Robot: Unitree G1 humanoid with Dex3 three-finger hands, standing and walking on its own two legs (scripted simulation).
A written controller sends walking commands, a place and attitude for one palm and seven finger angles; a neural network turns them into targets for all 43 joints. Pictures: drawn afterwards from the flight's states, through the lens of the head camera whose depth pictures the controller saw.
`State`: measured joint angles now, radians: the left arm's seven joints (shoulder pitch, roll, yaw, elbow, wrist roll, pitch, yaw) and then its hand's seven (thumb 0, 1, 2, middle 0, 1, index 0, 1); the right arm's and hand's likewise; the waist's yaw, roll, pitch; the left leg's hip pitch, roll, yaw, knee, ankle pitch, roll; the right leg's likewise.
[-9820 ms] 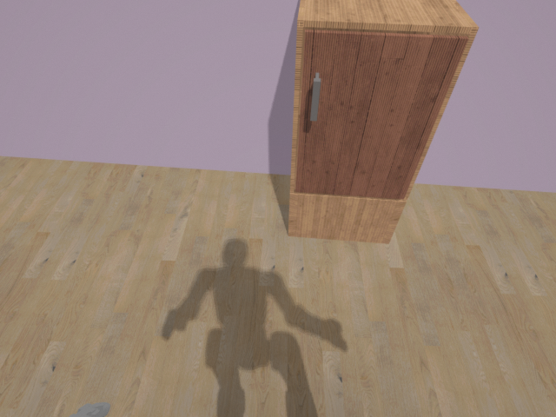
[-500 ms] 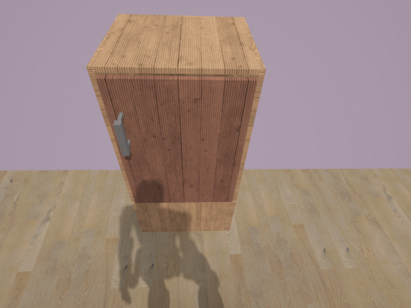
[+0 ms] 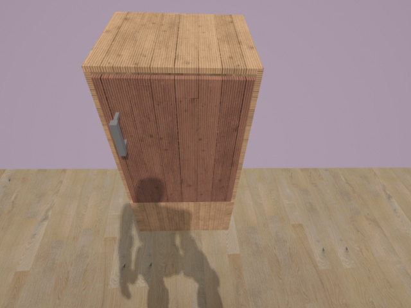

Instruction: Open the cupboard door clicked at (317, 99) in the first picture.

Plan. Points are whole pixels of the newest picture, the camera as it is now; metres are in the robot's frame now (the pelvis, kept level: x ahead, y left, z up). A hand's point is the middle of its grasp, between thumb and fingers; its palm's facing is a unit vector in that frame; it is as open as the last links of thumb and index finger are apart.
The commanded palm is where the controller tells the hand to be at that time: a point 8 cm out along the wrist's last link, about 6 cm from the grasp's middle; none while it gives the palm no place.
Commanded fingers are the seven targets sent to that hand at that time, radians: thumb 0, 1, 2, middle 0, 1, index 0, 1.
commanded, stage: shuffle to correct the standing spot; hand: left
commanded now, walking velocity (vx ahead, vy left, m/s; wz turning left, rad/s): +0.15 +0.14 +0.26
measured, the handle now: (119, 134) +0.57 +0.29 -0.03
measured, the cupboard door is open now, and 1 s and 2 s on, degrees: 0 0 0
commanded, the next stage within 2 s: come to a stop and stand still in 0.18 s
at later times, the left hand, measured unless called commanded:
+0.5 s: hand out of the picture +0.09 +0.22 -0.17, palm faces +0.11 -0.98 -0.18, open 7.3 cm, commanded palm none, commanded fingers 0.00 0.90 0.90 -0.20 -0.30 -0.20 -0.30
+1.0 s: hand out of the picture +0.10 +0.21 -0.18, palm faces +0.13 -0.97 -0.20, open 7.3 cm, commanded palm none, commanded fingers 0.00 0.90 0.90 -0.20 -0.30 -0.20 -0.30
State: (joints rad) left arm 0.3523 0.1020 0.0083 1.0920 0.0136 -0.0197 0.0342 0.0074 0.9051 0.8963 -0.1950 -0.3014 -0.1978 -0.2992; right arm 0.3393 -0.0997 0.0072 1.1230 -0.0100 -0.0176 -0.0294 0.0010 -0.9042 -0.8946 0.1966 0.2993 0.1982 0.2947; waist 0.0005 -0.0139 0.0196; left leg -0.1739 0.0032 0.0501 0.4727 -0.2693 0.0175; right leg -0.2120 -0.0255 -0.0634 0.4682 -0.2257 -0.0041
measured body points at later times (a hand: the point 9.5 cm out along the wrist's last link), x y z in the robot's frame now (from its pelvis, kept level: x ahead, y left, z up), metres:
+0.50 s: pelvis +0.06 +0.05 +0.00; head +0.08 +0.06 +0.45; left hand +0.09 +0.28 -0.16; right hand +0.03 -0.15 -0.15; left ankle +0.02 +0.10 -0.74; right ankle +0.11 -0.08 -0.71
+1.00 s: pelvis +0.06 +0.03 -0.01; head +0.06 +0.03 +0.44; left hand +0.09 +0.26 -0.16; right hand +0.09 -0.20 -0.16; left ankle +0.02 +0.11 -0.74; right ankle +0.12 -0.08 -0.74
